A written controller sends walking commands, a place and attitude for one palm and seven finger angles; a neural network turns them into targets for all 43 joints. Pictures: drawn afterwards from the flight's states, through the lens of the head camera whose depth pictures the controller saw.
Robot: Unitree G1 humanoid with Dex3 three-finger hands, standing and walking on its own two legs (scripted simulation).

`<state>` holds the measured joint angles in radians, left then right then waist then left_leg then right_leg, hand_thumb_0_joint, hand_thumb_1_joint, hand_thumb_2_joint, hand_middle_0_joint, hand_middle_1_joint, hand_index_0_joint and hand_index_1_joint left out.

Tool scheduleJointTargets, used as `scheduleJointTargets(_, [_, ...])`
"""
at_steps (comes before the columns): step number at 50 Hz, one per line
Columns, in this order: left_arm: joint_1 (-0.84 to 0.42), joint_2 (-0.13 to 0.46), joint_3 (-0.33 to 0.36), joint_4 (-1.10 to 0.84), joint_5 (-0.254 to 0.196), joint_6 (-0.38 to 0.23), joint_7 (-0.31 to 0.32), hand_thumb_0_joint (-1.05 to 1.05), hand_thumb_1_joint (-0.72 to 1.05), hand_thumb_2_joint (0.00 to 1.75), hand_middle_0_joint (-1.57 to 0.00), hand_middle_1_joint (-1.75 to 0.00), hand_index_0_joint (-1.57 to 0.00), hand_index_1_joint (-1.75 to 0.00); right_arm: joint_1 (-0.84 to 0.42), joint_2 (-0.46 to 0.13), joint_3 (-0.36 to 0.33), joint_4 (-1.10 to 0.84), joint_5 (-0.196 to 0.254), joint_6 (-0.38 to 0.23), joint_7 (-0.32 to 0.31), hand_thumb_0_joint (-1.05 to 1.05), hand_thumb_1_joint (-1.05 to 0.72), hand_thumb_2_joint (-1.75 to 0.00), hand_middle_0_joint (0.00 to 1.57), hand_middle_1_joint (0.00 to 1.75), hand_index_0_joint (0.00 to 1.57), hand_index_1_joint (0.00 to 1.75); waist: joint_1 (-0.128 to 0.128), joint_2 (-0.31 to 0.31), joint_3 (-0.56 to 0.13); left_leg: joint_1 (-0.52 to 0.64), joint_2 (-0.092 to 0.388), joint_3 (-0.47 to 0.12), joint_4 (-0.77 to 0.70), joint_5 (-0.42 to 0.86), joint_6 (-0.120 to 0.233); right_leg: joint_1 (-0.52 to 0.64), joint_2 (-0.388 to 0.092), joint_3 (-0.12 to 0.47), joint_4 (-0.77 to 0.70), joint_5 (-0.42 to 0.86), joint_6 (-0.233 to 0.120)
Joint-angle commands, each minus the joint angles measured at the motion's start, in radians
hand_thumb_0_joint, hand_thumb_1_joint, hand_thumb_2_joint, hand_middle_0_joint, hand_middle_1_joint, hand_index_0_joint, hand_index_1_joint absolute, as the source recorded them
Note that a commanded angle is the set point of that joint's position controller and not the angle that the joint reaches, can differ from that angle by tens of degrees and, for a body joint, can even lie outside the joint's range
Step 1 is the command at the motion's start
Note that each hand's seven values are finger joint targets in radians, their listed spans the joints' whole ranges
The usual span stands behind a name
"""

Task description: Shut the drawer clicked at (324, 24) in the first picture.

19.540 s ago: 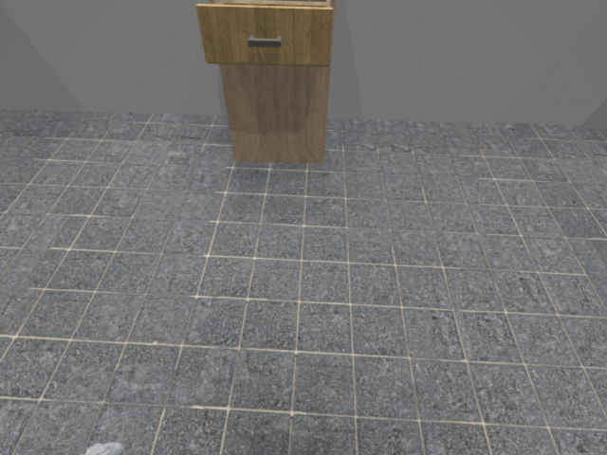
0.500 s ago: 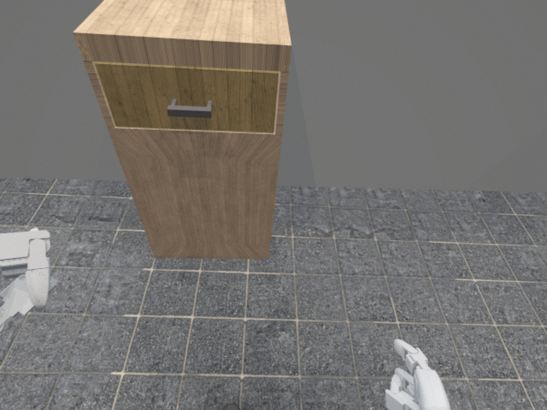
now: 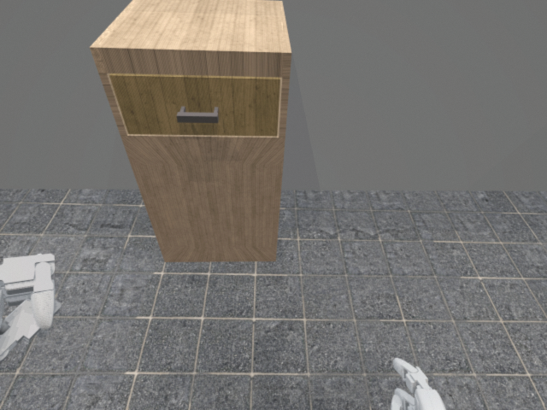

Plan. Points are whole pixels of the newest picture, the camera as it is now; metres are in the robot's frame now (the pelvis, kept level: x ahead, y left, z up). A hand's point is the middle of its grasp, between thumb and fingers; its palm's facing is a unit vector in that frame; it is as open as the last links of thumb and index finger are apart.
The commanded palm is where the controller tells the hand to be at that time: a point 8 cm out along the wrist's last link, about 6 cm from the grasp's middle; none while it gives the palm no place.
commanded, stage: stop stepping back and stand still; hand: left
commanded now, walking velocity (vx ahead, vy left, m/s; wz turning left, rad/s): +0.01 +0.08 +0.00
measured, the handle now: (198, 113) +0.84 +0.24 -0.01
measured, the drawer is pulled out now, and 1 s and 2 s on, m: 0.00 0.00 0.00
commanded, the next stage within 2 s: let the arm hang, fingers relaxed in 0.04 s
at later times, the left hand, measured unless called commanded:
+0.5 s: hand out of the picture -0.01 +0.21 -0.18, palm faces +0.07 -0.97 -0.22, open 3.4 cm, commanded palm none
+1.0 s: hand out of the picture -0.02 +0.18 -0.17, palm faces +0.06 -0.98 -0.21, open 7.2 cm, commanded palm none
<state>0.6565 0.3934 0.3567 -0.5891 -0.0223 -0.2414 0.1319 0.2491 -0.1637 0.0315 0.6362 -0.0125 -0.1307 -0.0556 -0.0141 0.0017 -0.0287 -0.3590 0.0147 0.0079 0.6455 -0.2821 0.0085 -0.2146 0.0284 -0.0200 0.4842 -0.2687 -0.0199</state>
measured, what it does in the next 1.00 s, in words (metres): stands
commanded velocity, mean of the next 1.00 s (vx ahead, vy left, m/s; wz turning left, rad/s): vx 0.00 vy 0.00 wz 0.00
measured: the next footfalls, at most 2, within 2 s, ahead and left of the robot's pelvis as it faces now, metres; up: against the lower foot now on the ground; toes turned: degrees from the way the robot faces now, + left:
none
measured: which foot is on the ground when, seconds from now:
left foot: down 0.00-1.00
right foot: down 0.00-1.00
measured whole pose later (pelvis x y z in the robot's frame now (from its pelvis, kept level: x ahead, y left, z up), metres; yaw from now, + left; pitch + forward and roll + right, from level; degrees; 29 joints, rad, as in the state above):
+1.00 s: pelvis -0.01 +0.00 +0.01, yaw +2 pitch -2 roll +0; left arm 0.27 0.16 0.00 1.13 0.01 0.00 0.02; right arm 0.28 -0.16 -0.02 1.13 -0.02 0.02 -0.03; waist 0.00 0.03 0.03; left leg -0.24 -0.03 -0.01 0.43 -0.16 0.02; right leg -0.18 0.01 0.00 0.45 -0.24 -0.01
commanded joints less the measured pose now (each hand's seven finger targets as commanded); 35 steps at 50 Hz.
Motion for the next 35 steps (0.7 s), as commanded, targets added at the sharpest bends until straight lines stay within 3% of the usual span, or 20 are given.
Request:
scheduleJointTargets(1, [-0.051, 0.122, 0.117, -0.083, -0.019, -0.033, 0.033, 0.00, 0.90, 0.90, -1.40, -1.60, -1.40, -1.60, -0.100, -0.137, -0.058, -0.135, 0.016, -0.036, -0.018, 0.00, -0.90, -0.90, 0.20, 0.30, 0.20, 0.30, -0.012, -0.081, 0.011, 0.077, 0.025, -0.019, -0.123, 0.048, 0.014, -0.065, -0.229, 0.180, -0.164, 0.025, -0.077])
scheduleJointTargets(3, [-0.076, 0.116, 0.097, -0.110, -0.015, -0.042, 0.029, 0.00, 0.90, 0.90, -1.40, -1.60, -1.40, -1.60, -0.127, -0.155, -0.065, -0.146, 0.018, -0.049, -0.033, 0.00, -0.90, -0.90, 0.20, 0.30, 0.20, 0.30, 0.002, 0.011, -0.005, 0.185, 0.069, -0.061, -0.247, 0.171, 0.032, -0.068, -0.123, 0.089, -0.090, 0.077, -0.008])
scheduleJointTargets(4, [-0.087, 0.131, 0.102, -0.135, -0.013, -0.047, 0.027, 0.00, 0.90, 0.90, -1.40, -1.60, -1.40, -1.60, -0.132, -0.168, -0.067, -0.154, 0.017, -0.053, -0.037, 0.00, -0.90, -0.90, 0.20, 0.30, 0.20, 0.30, 0.012, 0.022, -0.018, 0.194, 0.094, -0.095, -0.249, 0.236, 0.045, -0.051, -0.088, 0.075, -0.062, 0.127, 0.013])
scheduleJointTargets(5, [-0.096, 0.139, 0.109, -0.148, -0.007, -0.049, 0.026, 0.00, 0.90, 0.90, -1.40, -1.60, -1.40, -1.60, -0.128, -0.160, -0.058, -0.150, 0.012, -0.055, -0.037, 0.00, -0.90, -0.90, 0.20, 0.30, 0.20, 0.30, 0.008, 0.089, -0.033, 0.189, 0.106, -0.128, -0.276, 0.314, 0.051, -0.030, -0.071, 0.038, -0.005, 0.169, 0.021])
scheduleJointTargets(6, [-0.095, 0.139, 0.109, -0.149, -0.005, -0.051, 0.023, 0.00, 0.90, 0.90, -1.40, -1.60, -1.40, -1.60, -0.124, -0.155, -0.055, -0.149, 0.011, -0.055, -0.038, 0.00, -0.90, -0.90, 0.20, 0.30, 0.20, 0.30, 0.012, 0.113, -0.045, 0.181, 0.126, -0.158, -0.302, 0.349, 0.051, -0.007, -0.057, 0.011, 0.032, 0.161, 0.031])
scheduleJointTargets(7, [-0.210, -0.011, -0.241, 0.662, 0.078, 0.132, -0.109, 0.00, 0.90, 0.90, -1.40, -1.60, -1.40, -1.60, -0.148, -0.371, -0.132, 0.093, 0.011, -0.070, 0.059, 0.00, -0.90, -0.90, 0.20, 0.30, 0.20, 0.30, -0.029, 0.115, 0.032, 0.082, 0.126, -0.190, -0.150, 0.644, 0.082, -0.126, -0.095, -0.006, 0.190, 0.276, 0.023])
scheduleJointTargets(8, [-0.196, -0.051, -0.230, 0.692, 0.064, 0.216, -0.116, 0.00, 0.90, 0.90, -1.36, -1.56, -1.36, -1.56, -0.090, -0.289, -0.132, 0.082, 0.018, -0.001, 0.058, 0.00, -0.90, -0.90, 0.20, 0.30, 0.20, 0.30, -0.004, 0.057, -0.034, 0.123, 0.136, -0.147, -0.174, 0.776, 0.070, -0.088, -0.089, 0.017, 0.178, 0.069, 0.021])
scheduleJointTargets(9, [-0.206, -0.088, -0.244, 0.731, 0.054, 0.237, -0.114, 0.00, 0.90, 0.90, -1.32, -1.51, -1.32, -1.51, -0.067, -0.256, -0.109, 0.078, 0.010, 0.028, 0.055, 0.00, -0.90, -0.90, 0.20, 0.30, 0.20, 0.30, 0.000, 0.011, -0.073, 0.117, 0.182, -0.197, -0.178, 0.676, 0.101, -0.098, -0.067, 0.011, 0.208, -0.087, 0.017])
scheduleJointTargets(10, [-0.236, -0.086, -0.250, 0.783, 0.052, 0.241, -0.115, 0.00, 0.90, 0.90, -1.28, -1.47, -1.28, -1.47, -0.062, -0.243, -0.094, 0.069, 0.001, 0.045, 0.052, 0.00, -0.90, -0.90, 0.20, 0.30, 0.20, 0.30, 0.003, -0.021, -0.073, 0.090, 0.197, -0.248, -0.206, 0.589, 0.132, -0.089, -0.062, 0.027, 0.224, -0.153, 0.016])
scheduleJointTargets(11, [-0.249, -0.073, -0.252, 0.843, 0.053, 0.240, -0.117, 0.00, 0.90, 0.90, -1.24, -1.43, -1.24, -1.43, -0.072, -0.240, -0.086, 0.071, -0.007, 0.055, 0.050, 0.00, -0.90, -0.90, 0.20, 0.30, 0.20, 0.30, 0.017, -0.058, -0.074, 0.062, 0.190, -0.256, -0.214, 0.502, 0.140, -0.049, -0.063, 0.037, 0.185, -0.145, 0.010])
scheduleJointTargets(12, [-0.256, -0.052, -0.253, 0.915, 0.057, 0.237, -0.119, 0.00, 0.90, 0.90, -1.20, -1.38, -1.20, -1.38, -0.087, -0.239, -0.081, 0.080, -0.010, 0.063, 0.048, 0.00, -0.90, -0.90, 0.20, 0.30, 0.20, 0.30, 0.038, -0.118, -0.085, 0.039, 0.151, -0.225, -0.185, 0.451, 0.117, 0.027, -0.073, 0.047, 0.092, -0.001, 0.002])
scheduleJointTargets(13, [-0.276, -0.027, -0.258, 0.987, 0.061, 0.232, -0.119, 0.00, 0.90, 0.90, -1.16, -1.34, -1.16, -1.34, -0.088, -0.219, -0.079, 0.093, -0.008, 0.067, 0.051, 0.00, -0.90, -0.90, 0.20, 0.30, 0.20, 0.30, 0.037, -0.143, -0.091, 0.031, 0.084, -0.162, -0.160, 0.360, 0.072, 0.058, -0.104, 0.090, 0.025, 0.127, -0.014])
scheduleJointTargets(14, [-0.312, 0.001, -0.266, 1.054, 0.057, 0.235, -0.120, 0.00, 0.90, 0.90, -1.12, -1.30, -1.12, -1.30, -0.087, -0.210, -0.077, 0.109, -0.003, 0.079, 0.056, 0.00, -0.90, -0.90, 0.20, 0.30, 0.20, 0.30, 0.019, -0.107, -0.042, 0.035, 0.040, -0.133, -0.160, 0.209, 0.048, 0.011, -0.154, 0.136, -0.028, 0.118, -0.035])
scheduleJointTargets(15, [-0.369, 0.011, -0.277, 1.125, 0.055, 0.237, -0.120, 0.00, 0.90, 0.90, -1.08, -1.25, -1.08, -1.25, -0.100, -0.205, -0.076, 0.134, -0.008, 0.099, 0.053, 0.00, -0.90, -0.90, 0.20, 0.30, 0.20, 0.30, 0.007, -0.178, -0.003, 0.059, 0.016, -0.113, -0.146, 0.128, 0.038, -0.054, -0.163, 0.166, -0.082, 0.050, -0.051])
scheduleJointTargets(17, [-0.430, -0.004, -0.302, 1.247, 0.048, 0.244, -0.119, 0.00, 0.90, 0.90, -1.00, -1.17, -1.00, -1.17, -0.083, -0.187, -0.068, 0.185, -0.013, 0.124, 0.052, 0.00, -0.90, -0.90, 0.20, 0.30, 0.20, 0.30, -0.015, -0.087, 0.060, 0.124, 0.009, -0.102, -0.157, 0.079, 0.029, -0.154, -0.163, 0.168, -0.134, -0.078, -0.064])
scheduleJointTargets(19, [-0.416, -0.026, -0.318, 1.350, 0.042, 0.247, -0.119, 0.00, 0.90, 0.90, -0.92, -1.08, -0.92, -1.08, -0.069, -0.182, -0.060, 0.228, -0.014, 0.127, 0.049, 0.00, -0.90, -0.90, 0.20, 0.30, 0.20, 0.30, -0.005, 0.092, 0.067, 0.107, 0.052, -0.153, -0.254, 0.073, 0.037, -0.110, -0.111, 0.130, -0.105, -0.081, -0.036])
scheduleJointTargets(22, [-0.347, -0.046, -0.325, 1.491, 0.035, 0.245, -0.116, 0.00, 0.90, 0.90, -0.80, -0.95, -0.80, -0.95, -0.054, -0.167, -0.055, 0.283, -0.011, 0.131, 0.039, 0.00, -0.90, -0.90, 0.20, 0.30, 0.20, 0.30, 0.020, 0.180, 0.049, 0.071, 0.064, -0.172, -0.323, -0.018, 0.039, -0.013, -0.092, 0.110, -0.110, -0.042, -0.030])
scheduleJointTargets(28, [-0.320, -0.053, -0.331, 1.620, 0.034, 0.236, -0.115, 0.00, 0.90, 0.90, -0.56, -0.69, -0.56, -0.69, 0.034, -0.166, -0.068, 0.365, -0.002, 0.135, 0.030, 0.00, -0.90, -0.90, 0.20, 0.30, 0.20, 0.30, 0.012, 0.052, 0.040, 0.128, 0.073, -0.173, -0.327, -0.017, 0.045, -0.013, -0.098, 0.093, -0.147, -0.032, -0.039])
scheduleJointTargets(35, [-0.296, -0.069, -0.339, 1.697, 0.032, 0.238, -0.107, 0.00, 0.90, 0.90, -0.28, -0.39, -0.28, -0.39, 0.085, -0.141, -0.067, 0.436, -0.001, 0.139, 0.026, 0.00, -0.90, -0.90, 0.20, 0.30, 0.20, 0.30, 0.010, -0.011, 0.103, 0.128, 0.071, -0.160, -0.337, -0.021, 0.047, -0.049, -0.105, 0.087, -0.161, -0.078, -0.040])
